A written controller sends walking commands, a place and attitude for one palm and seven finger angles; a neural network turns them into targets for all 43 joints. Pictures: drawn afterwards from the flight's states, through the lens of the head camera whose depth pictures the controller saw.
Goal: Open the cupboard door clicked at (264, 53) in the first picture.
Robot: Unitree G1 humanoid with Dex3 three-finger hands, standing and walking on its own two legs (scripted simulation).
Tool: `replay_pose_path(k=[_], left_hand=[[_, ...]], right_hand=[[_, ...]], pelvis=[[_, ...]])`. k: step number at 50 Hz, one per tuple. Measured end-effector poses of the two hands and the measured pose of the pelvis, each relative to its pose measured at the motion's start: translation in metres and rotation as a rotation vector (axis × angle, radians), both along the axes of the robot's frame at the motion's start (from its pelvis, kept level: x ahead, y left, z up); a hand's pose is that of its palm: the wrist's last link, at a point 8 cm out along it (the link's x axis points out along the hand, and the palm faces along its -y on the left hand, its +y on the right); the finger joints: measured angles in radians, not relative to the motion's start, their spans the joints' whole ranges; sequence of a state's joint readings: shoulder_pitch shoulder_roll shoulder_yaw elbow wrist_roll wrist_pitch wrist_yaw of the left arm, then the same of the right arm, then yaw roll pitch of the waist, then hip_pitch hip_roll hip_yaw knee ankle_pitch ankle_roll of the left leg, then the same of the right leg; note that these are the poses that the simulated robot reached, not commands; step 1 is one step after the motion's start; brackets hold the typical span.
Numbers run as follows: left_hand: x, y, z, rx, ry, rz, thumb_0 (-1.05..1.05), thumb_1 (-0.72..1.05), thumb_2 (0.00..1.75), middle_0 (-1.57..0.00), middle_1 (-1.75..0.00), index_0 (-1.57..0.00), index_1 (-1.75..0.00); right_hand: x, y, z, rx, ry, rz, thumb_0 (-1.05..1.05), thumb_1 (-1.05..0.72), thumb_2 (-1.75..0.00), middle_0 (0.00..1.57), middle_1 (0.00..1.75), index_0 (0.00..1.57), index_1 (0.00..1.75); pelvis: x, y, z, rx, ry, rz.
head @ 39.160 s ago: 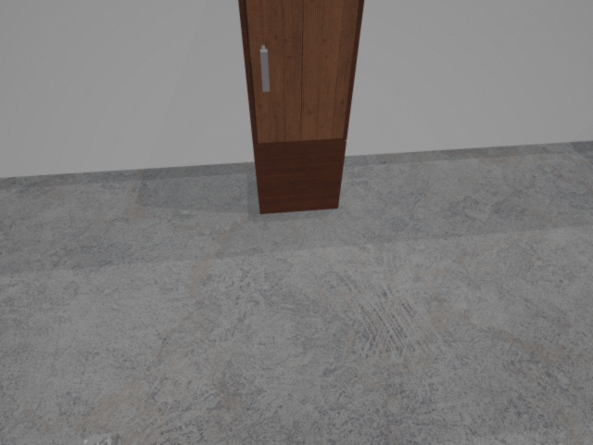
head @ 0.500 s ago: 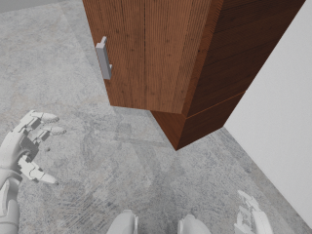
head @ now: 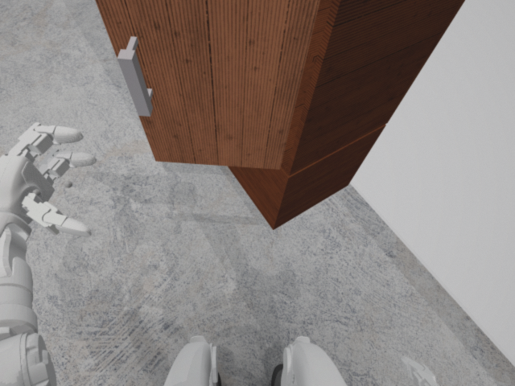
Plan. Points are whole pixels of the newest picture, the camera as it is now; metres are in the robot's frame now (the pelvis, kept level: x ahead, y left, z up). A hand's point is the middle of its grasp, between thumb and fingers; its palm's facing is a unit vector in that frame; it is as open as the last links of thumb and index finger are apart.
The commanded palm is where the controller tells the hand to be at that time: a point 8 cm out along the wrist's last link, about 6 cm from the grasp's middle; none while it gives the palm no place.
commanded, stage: move the hooked fingers beside the handle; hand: left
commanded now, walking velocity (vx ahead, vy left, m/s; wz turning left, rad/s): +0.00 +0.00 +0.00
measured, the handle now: (139, 78) +0.62 +0.22 +0.05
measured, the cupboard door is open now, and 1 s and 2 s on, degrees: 55 55 55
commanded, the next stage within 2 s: slide the fingers in behind the handle in 1.78 s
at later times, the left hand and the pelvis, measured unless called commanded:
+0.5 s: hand (85, 138) +0.47 +0.28 +0.06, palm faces -0.06 -1.00 -0.02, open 14.0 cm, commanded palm +0.47 +0.32 +0.05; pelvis +0.00 +0.01 -0.01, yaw -1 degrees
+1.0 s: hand (100, 97) +0.56 +0.28 +0.06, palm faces -0.05 -1.00 -0.01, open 14.0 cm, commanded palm +0.56 +0.30 +0.05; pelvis -0.01 +0.02 -0.03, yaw -3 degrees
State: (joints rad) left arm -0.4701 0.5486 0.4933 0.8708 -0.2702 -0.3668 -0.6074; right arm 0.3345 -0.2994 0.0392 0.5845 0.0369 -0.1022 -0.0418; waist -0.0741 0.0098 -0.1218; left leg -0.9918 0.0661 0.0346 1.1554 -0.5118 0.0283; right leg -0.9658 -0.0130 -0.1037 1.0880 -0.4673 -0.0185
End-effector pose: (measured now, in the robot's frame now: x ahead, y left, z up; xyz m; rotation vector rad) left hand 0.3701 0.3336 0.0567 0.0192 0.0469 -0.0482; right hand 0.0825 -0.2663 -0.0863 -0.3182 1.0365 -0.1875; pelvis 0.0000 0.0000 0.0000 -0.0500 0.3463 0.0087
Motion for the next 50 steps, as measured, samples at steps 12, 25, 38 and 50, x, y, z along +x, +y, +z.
replay_pose_path(k=[12, 25, 38, 50], left_hand=[[0.046, -0.003, -0.002, -0.010, -0.008, -0.014, -0.01, -0.50, 0.30, -0.30, -1.20, -0.30, -1.20], [0.082, -0.002, 0.002, -0.002, -0.014, -0.013, -0.01, -0.50, 0.30, -0.30, -1.20, -0.30, -1.20], [0.130, -0.005, 0.000, -0.005, -0.005, -0.011, -0.01, -0.50, 0.30, -0.30, -1.20, -0.30, -1.20], [0.172, -0.003, 0.000, -0.008, -0.002, -0.003, -0.01, -0.50, 0.30, -0.30, -1.20, -0.30, -1.20]], right_hand=[[-0.021, 0.002, -0.006, -0.022, 0.100, -0.041, 0.01, -0.90, -0.90, 0.20, 0.30, 0.20, 0.30], [-0.050, 0.009, -0.012, -0.020, 0.216, -0.083, 0.01, -0.90, -0.90, 0.20, 0.30, 0.20, 0.30], [-0.086, 0.009, -0.015, -0.059, 0.325, -0.130, 0.00, -0.90, -0.90, 0.20, 0.30, 0.21, 0.30], [-0.118, 0.021, -0.015, -0.061, 0.437, -0.178, 0.00, -0.90, -0.90, 0.20, 0.30, 0.20, 0.30]], pelvis=[[-0.001, 0.006, -0.005, -0.011, 0.034, -0.004], [-0.003, 0.012, -0.010, -0.023, 0.067, -0.010], [-0.007, 0.014, -0.022, -0.044, 0.125, -0.010], [-0.006, 0.017, -0.031, -0.064, 0.184, -0.019]])
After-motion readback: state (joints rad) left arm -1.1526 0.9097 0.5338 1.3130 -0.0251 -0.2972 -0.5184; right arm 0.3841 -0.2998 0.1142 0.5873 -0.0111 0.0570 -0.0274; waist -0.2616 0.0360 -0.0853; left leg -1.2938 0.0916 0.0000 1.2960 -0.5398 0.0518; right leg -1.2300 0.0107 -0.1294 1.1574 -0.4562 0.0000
